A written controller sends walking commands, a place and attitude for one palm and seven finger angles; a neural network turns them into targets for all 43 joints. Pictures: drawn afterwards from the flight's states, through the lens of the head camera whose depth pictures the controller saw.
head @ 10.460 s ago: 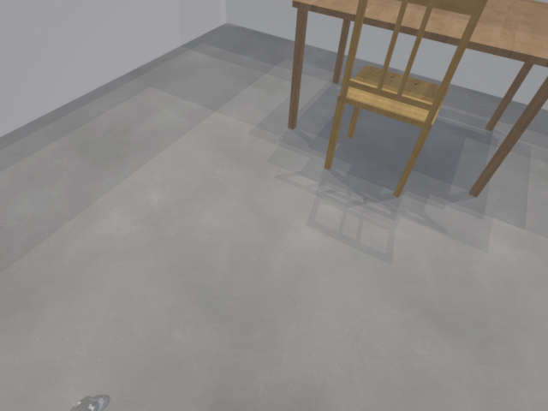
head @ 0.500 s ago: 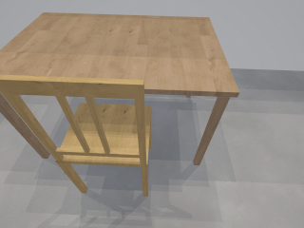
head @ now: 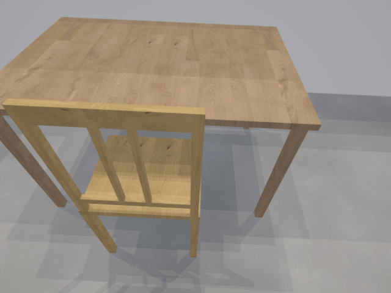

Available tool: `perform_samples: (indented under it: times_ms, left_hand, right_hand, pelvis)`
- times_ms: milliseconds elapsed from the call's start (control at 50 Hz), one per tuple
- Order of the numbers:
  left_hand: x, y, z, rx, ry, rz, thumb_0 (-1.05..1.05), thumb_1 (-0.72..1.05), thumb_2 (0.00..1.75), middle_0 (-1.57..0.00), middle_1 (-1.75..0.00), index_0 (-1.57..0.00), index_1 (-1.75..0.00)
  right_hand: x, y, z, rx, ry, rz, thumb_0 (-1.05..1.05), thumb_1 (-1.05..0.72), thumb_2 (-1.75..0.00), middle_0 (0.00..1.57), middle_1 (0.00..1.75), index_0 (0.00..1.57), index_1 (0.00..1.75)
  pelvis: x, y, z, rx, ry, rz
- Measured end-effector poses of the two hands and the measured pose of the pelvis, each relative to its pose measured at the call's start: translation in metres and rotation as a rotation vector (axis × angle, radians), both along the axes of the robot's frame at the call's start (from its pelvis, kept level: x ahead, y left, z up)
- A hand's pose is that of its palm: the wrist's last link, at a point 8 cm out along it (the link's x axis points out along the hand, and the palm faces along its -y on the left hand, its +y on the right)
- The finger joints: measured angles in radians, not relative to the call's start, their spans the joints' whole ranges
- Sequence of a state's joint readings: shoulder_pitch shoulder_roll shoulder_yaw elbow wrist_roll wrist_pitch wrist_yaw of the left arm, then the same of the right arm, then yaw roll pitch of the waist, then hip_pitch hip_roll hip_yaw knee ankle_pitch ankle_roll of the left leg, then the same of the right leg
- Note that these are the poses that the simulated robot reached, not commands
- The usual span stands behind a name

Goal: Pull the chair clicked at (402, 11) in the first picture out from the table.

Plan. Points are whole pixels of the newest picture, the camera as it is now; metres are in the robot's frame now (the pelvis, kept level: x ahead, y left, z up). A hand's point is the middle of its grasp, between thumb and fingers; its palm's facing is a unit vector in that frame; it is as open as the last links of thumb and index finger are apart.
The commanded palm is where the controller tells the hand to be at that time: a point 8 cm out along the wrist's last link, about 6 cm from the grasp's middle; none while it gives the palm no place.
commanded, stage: look again from close up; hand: left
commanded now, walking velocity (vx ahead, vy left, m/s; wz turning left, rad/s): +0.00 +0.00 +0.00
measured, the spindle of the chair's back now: (109, 168) +0.43 +0.27 -0.06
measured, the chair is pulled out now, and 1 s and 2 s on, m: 0.00 0.00 0.00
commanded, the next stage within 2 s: raise the hand toward the chair's back in 0.54 s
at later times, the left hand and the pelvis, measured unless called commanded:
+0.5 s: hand out of the picture -0.02 +0.19 -0.17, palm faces +0.00 -0.98 -0.18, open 7.4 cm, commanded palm none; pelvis +0.00 +0.02 +0.00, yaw -1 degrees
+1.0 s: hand (126, 257) +0.20 +0.16 -0.03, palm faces +0.02 -1.00 +0.03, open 8.7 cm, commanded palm +0.12 +0.24 -0.06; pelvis -0.02 -0.02 -0.06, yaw +2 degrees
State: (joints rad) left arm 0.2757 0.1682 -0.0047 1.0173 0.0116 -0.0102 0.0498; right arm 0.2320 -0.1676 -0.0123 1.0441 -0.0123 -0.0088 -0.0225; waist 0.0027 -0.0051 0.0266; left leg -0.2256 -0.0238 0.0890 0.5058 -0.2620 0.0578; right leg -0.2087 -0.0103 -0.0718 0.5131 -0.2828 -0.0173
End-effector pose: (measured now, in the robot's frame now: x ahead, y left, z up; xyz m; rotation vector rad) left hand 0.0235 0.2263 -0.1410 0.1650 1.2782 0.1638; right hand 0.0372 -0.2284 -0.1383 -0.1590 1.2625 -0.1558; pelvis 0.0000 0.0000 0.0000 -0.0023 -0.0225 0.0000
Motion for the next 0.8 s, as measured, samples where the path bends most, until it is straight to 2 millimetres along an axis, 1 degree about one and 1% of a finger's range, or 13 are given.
perform_samples:
  times_ms: [60,140,260,360,500,660,680,700,740,760,800]
  left_hand:
    - [-0.006,0.003,0.000,-0.005,0.021,-0.002,0.00,0.91,0.89,-0.20,-0.29,-0.20,-0.29]
    - [-0.017,0.005,-0.001,-0.013,0.055,-0.002,0.00,0.91,0.89,-0.20,-0.29,-0.20,-0.29]
    - [-0.033,0.007,-0.002,-0.024,0.103,0.002,0.00,0.91,0.89,-0.20,-0.29,-0.20,-0.29]
    - [-0.042,0.009,-0.002,-0.029,0.132,0.005,0.00,0.91,0.89,-0.20,-0.29,-0.20,-0.29]
    - [-0.047,0.010,-0.001,-0.031,0.148,0.003,0.00,0.91,0.89,-0.20,-0.29,-0.20,-0.29]
    - [-0.044,0.009,-0.001,-0.034,0.145,-0.010,0.00,0.91,0.89,-0.20,-0.29,-0.20,-0.29]
    - [-0.033,0.011,0.003,-0.038,0.092,0.031,0.00,0.91,0.89,-0.20,-0.29,-0.20,-0.29]
    - [-0.015,0.019,0.014,-0.003,-0.009,0.049,0.01,0.92,0.89,-0.20,-0.29,-0.21,-0.29]
    - [0.028,0.031,0.044,0.067,-0.253,0.051,0.03,0.94,0.89,-0.20,-0.29,-0.21,-0.29]
    - [0.049,0.034,0.060,0.090,-0.362,0.046,0.03,0.93,0.88,-0.20,-0.29,-0.20,-0.29]
    - [0.091,0.030,0.090,0.097,-0.575,0.032,0.03,0.91,0.88,-0.19,-0.29,-0.20,-0.29]
  right_hand:
    - [0.001,0.003,0.001,0.000,0.000,0.001,0.01,-0.93,-0.90,0.20,0.30,0.20,0.30]
    - [-0.002,0.007,0.002,-0.001,0.013,0.001,0.00,-0.93,-0.90,0.20,0.30,0.20,0.30]
    - [-0.014,0.013,0.002,0.001,0.053,-0.005,0.00,-0.93,-0.90,0.20,0.30,0.20,0.30]
    - [-0.026,0.019,0.001,0.009,0.086,-0.014,0.00,-0.92,-0.90,0.20,0.30,0.20,0.30]
    - [-0.042,0.028,-0.002,0.027,0.124,-0.032,0.00,-0.92,-0.90,0.20,0.30,0.20,0.30]
    - [-0.053,0.036,-0.004,0.047,0.139,-0.047,0.00,-0.91,-0.90,0.20,0.30,0.20,0.30]
    - [-0.051,0.035,-0.002,0.040,0.110,-0.048,0.01,-0.92,-0.90,0.20,0.30,0.20,0.30]
    - [-0.046,0.031,0.001,0.021,0.050,-0.046,0.01,-0.92,-0.90,0.20,0.30,0.20,0.30]
    - [-0.034,0.020,0.009,-0.008,-0.080,-0.023,0.02,-0.93,-0.90,0.20,0.30,0.20,0.30]
    - [-0.026,0.013,0.011,-0.020,-0.137,-0.013,0.02,-0.93,-0.90,0.20,0.30,0.20,0.30]
    - [-0.006,-0.001,0.014,-0.044,-0.248,0.021,0.02,-0.92,-0.90,0.20,0.30,0.20,0.30]
  pelvis:
    - [-0.001,0.003,0.001,0.000,-0.002,-0.004]
    - [-0.002,0.008,0.002,0.000,-0.004,-0.007]
    - [-0.003,0.013,0.003,-0.001,-0.004,-0.009]
    - [-0.004,0.017,0.004,0.000,-0.005,-0.010]
    - [-0.005,0.021,0.005,0.001,-0.004,-0.013]
    - [-0.005,0.022,0.005,0.007,-0.005,-0.017]
    - [-0.006,0.022,0.004,0.011,0.003,-0.008]
    - [-0.007,0.020,0.003,0.020,0.008,-0.004]
    - [-0.009,0.016,0.001,0.042,0.018,0.003]
    - [-0.010,0.014,-0.001,0.049,0.026,0.011]
    - [-0.014,0.012,-0.006,0.049,0.042,0.046]
